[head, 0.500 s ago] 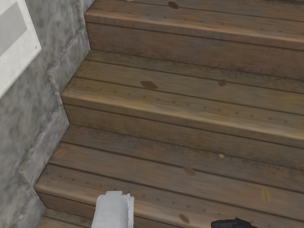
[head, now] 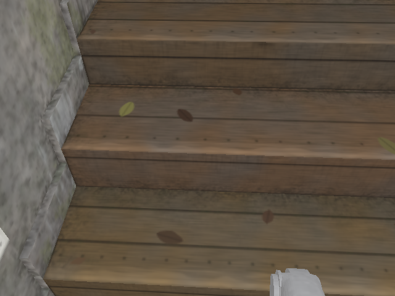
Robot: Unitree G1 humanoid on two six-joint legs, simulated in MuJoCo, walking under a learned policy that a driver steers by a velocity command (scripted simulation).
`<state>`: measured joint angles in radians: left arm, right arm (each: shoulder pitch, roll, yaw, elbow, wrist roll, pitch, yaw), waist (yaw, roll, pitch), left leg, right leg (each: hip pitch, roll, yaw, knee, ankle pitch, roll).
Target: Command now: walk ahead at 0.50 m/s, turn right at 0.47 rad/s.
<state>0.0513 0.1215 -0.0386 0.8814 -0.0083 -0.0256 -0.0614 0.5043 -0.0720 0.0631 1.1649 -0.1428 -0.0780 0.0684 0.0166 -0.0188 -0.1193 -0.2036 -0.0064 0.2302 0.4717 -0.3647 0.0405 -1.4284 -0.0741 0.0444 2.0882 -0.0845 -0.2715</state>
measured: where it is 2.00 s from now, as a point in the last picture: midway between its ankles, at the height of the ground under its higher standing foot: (271, 45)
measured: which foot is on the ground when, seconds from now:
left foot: down 0.00-0.22, up 0.24-0.66, down 0.68-1.00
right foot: up 0.00-0.14, down 0.16-0.70, up 0.72-1.00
